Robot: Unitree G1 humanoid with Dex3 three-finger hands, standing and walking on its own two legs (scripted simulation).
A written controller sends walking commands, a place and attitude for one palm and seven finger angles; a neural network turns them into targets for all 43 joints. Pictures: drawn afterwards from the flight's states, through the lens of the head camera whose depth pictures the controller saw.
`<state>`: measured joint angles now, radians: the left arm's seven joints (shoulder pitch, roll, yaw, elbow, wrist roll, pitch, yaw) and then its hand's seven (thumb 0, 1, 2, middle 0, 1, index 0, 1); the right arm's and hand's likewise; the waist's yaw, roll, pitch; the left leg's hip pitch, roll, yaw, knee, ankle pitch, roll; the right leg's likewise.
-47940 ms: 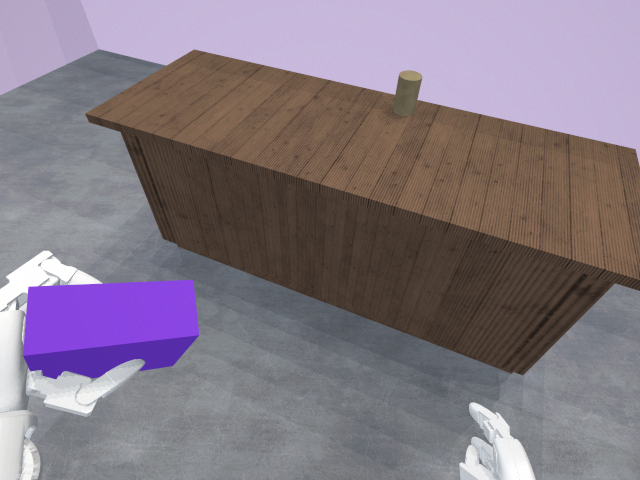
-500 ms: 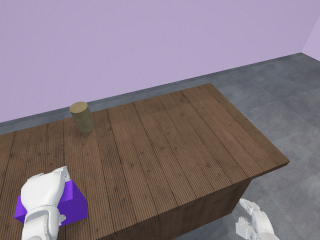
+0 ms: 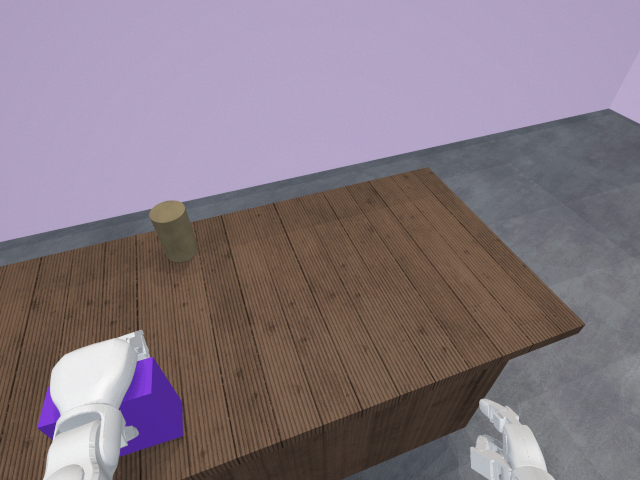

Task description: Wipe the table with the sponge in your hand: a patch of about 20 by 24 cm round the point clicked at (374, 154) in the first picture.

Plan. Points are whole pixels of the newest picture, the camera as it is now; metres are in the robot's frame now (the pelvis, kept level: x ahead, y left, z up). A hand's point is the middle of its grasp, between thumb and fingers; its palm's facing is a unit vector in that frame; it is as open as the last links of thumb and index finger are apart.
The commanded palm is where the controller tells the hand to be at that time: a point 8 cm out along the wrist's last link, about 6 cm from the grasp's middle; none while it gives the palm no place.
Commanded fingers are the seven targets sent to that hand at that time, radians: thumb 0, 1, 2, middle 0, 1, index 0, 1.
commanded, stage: lift the sponge slowly off the table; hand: left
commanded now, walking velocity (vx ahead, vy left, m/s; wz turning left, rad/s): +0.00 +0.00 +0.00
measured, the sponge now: (125, 420) +0.19 +0.30 -0.06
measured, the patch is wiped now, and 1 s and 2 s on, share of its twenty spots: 1.00 1.00 1.00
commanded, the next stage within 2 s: bring the sponge back beside the body in 1.60 s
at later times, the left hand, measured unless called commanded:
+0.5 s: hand (120, 386) +0.20 +0.28 +0.03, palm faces -0.01 -0.13 -0.99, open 9.7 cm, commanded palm +0.17 +0.28 +0.10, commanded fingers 0.00 0.10 1.30 -1.20 -1.60 -1.20 -1.60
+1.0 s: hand (102, 372) +0.20 +0.29 +0.07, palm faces +0.00 -0.11 -0.99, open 9.7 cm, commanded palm +0.17 +0.28 +0.13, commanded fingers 0.00 0.10 1.30 -1.20 -1.60 -1.20 -1.60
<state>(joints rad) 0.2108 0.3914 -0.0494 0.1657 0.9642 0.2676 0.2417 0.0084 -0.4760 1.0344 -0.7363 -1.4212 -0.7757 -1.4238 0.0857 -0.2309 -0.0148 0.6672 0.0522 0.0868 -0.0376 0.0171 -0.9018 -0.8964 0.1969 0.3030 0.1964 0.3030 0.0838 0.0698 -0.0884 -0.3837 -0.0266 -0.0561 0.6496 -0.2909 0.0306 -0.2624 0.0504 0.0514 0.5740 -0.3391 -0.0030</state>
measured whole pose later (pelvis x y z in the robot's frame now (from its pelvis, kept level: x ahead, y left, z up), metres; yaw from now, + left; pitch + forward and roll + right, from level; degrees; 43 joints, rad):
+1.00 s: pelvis -0.01 -0.02 +0.01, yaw +0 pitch -5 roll -1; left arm 0.16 0.45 -0.03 0.03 0.93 0.28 0.09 0.00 -0.50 1.04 -0.77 -1.38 -0.81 -1.39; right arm 0.03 -0.25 0.01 0.70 0.04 0.06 -0.07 0.02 -0.90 -0.90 0.20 0.30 0.20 0.30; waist 0.12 0.09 -0.01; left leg -0.20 -0.02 -0.07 0.49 -0.21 0.01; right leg -0.08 0.05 0.05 0.43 -0.26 -0.02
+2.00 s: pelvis -0.01 -0.01 +0.01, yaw +0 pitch -5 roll -1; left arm 0.17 0.48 -0.04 -0.15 0.90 0.38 0.01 0.00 -0.49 1.04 -0.77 -1.38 -0.81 -1.39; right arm 0.00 -0.25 0.03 0.69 0.05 0.08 -0.06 0.02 -0.90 -0.90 0.20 0.30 0.19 0.30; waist 0.13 0.11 -0.01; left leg -0.17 -0.02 -0.06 0.45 -0.19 0.01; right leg -0.06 0.04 0.06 0.40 -0.25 -0.02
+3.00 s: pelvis -0.04 -0.01 +0.01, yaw +0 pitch -8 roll -1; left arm 0.28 0.50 -0.04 -0.33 0.87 0.42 -0.05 -0.01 -0.49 1.04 -0.78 -1.38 -0.81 -1.39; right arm -0.02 -0.25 0.05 0.67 0.05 0.06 -0.06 0.02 -0.90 -0.90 0.20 0.30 0.20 0.30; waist 0.14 0.11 0.00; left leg -0.17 -0.02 -0.06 0.48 -0.17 0.01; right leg -0.07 0.05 0.06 0.44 -0.24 -0.01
